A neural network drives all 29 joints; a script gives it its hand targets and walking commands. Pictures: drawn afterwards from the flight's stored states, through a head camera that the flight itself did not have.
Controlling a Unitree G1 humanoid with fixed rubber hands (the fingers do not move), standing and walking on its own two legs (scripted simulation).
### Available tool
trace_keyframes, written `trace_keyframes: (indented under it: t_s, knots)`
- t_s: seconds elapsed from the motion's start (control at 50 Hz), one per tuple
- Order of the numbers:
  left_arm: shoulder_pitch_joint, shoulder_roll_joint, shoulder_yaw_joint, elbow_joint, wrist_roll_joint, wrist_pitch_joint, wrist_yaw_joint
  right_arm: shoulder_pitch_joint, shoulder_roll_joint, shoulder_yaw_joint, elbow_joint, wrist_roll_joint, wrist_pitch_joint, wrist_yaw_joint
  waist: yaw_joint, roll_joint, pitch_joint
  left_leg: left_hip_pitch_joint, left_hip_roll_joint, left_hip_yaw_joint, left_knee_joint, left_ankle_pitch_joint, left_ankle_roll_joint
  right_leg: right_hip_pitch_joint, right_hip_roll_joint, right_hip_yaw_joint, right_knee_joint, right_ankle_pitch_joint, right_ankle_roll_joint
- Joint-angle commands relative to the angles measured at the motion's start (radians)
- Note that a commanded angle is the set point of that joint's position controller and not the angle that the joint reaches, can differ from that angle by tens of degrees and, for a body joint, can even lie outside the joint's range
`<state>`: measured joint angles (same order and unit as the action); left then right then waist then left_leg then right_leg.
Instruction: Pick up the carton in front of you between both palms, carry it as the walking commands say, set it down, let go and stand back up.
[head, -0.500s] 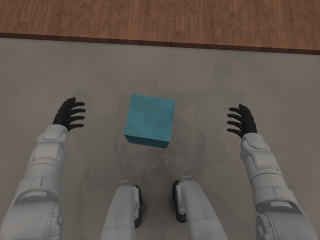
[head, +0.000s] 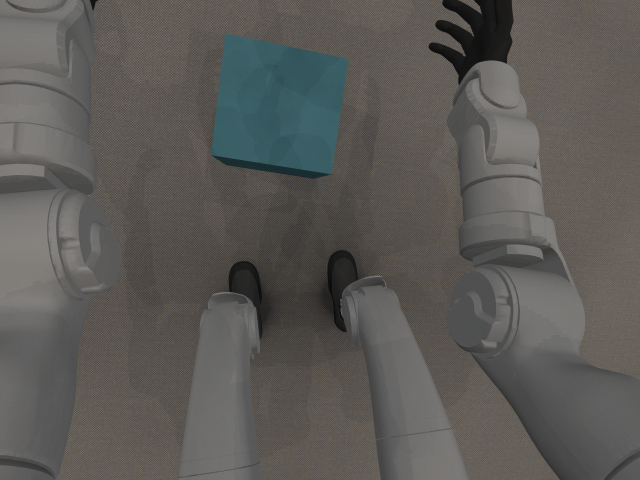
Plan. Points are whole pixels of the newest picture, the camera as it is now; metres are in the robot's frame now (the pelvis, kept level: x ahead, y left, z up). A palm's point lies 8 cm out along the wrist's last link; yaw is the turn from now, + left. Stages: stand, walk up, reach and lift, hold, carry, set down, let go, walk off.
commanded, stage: reach and lift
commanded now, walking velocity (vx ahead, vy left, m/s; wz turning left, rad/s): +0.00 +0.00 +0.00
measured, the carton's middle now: (278, 119) +0.53 -0.01 -0.53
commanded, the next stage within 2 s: none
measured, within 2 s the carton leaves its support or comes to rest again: leaves its support in 1.68 s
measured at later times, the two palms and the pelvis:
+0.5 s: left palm (154, 85) +0.55 +0.18 -0.34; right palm (403, 116) +0.49 -0.20 -0.33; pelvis -0.02 -0.02 -0.18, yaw -3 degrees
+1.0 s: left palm (184, 99) +0.56 +0.16 -0.47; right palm (378, 123) +0.50 -0.20 -0.46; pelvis -0.03 -0.01 -0.28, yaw -3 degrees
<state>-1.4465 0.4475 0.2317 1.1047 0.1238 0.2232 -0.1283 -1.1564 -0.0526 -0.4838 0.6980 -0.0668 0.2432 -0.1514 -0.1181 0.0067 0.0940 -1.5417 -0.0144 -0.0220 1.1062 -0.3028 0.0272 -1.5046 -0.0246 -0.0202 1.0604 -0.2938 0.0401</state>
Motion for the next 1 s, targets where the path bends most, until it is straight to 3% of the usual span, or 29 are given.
trace_keyframes:
  t_s: [0.0,0.06,0.12,0.22,0.3,0.38,0.52,0.64,0.74,0.88,0.98]
  knots:
    - [-0.225,0.059,0.036,-0.116,0.027,-0.042,0.012,-0.111,-0.075,-0.027,-0.112,-0.022,-0.06,0.017,-0.021,0.183,-1.153,0.843,-0.047,-0.035,-0.008,0.562,-0.032,0.28,0.115,-0.089,-0.018,0.33,0.028]
    - [-0.152,-0.002,0.068,-0.116,0.05,-0.073,0.024,-0.056,-0.047,-0.048,-0.086,-0.044,-0.108,0.034,-0.01,0.184,-1.11,0.792,-0.034,-0.062,0.06,0.71,-0.029,0.125,0.116,-0.082,0.033,0.394,0.036]
    - [-0.089,-0.031,0.091,-0.109,0.062,-0.093,0.041,-0.026,-0.042,-0.057,-0.058,-0.057,-0.143,0.043,0.008,0.164,-1.083,0.686,-0.026,-0.074,0.137,0.713,-0.03,-0.007,0.114,-0.075,0.108,0.37,0.046]
    - [-0.074,-0.019,0.061,-0.099,0.024,-0.124,0.08,-0.032,-0.054,-0.037,-0.011,-0.035,-0.176,0.039,0.027,0.109,-1.053,0.384,-0.037,-0.056,0.277,0.541,-0.034,-0.083,0.112,-0.064,0.28,0.312,0.059]
    - [-0.139,0.037,-0.017,-0.115,-0.057,-0.137,0.108,-0.077,-0.094,0.028,0.004,0.036,-0.181,0.009,0.03,0.119,-1.147,0.291,-0.032,-0.038,0.426,0.494,-0.039,-0.087,0.109,-0.058,0.425,0.326,0.063]
    - [-0.238,0.113,-0.125,-0.13,-0.166,-0.134,0.123,-0.158,-0.16,0.107,0.006,0.13,-0.168,-0.03,0.013,0.15,-1.267,0.238,-0.028,-0.013,0.561,0.4,-0.045,-0.039,0.102,-0.063,0.558,0.326,0.059]
    - [-0.446,0.217,-0.238,-0.083,-0.271,-0.097,0.123,-0.363,-0.219,0.197,0.025,0.252,-0.113,-0.07,0.011,0.182,-1.242,0.132,-0.004,0.017,0.696,0.086,-0.041,-0.071,0.084,-0.085,0.7,0.088,0.038]
    - [-0.537,0.227,-0.28,0.075,-0.291,-0.089,0.107,-0.498,-0.234,0.192,0.156,0.244,-0.101,-0.062,0.007,0.142,-1.025,-0.027,0.022,0.0,0.756,-0.112,-0.03,-0.138,0.062,-0.084,0.792,-0.058,0.036]
    - [-0.572,0.236,-0.298,0.141,-0.298,-0.114,0.102,-0.559,-0.255,0.167,0.251,0.213,-0.134,-0.046,0.001,0.119,-0.908,-0.084,0.03,-0.025,0.828,-0.092,-0.032,-0.176,0.06,-0.075,0.875,-0.041,0.037]
    - [-0.657,0.245,-0.356,0.051,-0.35,-0.15,0.13,-0.621,-0.3,0.196,0.25,0.255,-0.185,-0.049,-0.007,0.126,-1.001,0.024,0.023,-0.036,0.926,0.08,-0.033,-0.174,0.068,-0.087,0.969,0.094,0.037]
    - [-0.573,0.198,-0.362,0.05,-0.356,-0.157,0.145,-0.542,-0.259,0.245,0.273,0.301,-0.197,-0.043,0.023,0.141,-1.042,0.096,0.015,-0.027,0.966,0.209,-0.038,-0.176,0.087,-0.09,0.994,0.181,0.037]
